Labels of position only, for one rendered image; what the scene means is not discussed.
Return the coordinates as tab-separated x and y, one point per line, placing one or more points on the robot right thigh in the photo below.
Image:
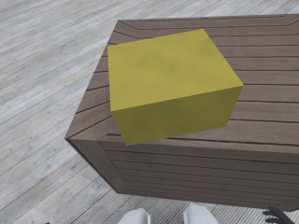
198	214

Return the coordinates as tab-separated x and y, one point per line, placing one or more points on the pedestal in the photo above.
251	162

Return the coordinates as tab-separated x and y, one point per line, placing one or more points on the robot left thigh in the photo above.
137	216

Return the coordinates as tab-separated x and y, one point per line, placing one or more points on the robot right hand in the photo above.
282	218

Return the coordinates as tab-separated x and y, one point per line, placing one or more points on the carton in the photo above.
170	85

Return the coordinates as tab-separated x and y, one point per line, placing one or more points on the robot thigh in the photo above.
137	216
198	214

